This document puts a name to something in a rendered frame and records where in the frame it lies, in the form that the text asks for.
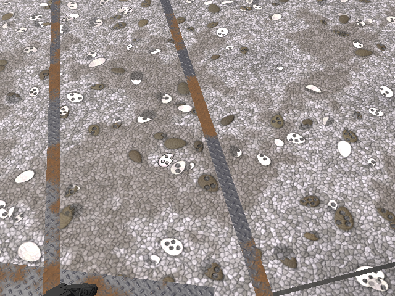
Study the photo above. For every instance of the robot left hand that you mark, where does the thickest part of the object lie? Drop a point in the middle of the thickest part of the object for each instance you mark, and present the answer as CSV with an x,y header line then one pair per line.
x,y
63,289

